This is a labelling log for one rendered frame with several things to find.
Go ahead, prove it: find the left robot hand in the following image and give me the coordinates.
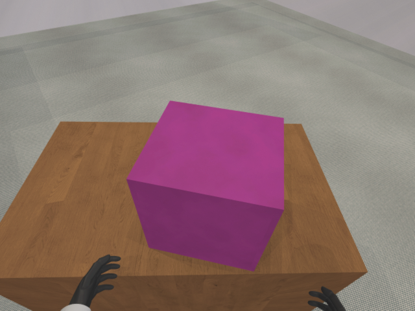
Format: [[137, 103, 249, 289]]
[[69, 255, 121, 307]]

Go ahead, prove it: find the carton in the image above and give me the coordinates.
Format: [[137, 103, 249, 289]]
[[126, 100, 284, 271]]

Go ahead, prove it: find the right robot hand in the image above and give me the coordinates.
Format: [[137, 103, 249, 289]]
[[308, 286, 346, 311]]

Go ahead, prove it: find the pedestal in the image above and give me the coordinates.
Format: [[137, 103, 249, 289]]
[[0, 121, 368, 311]]

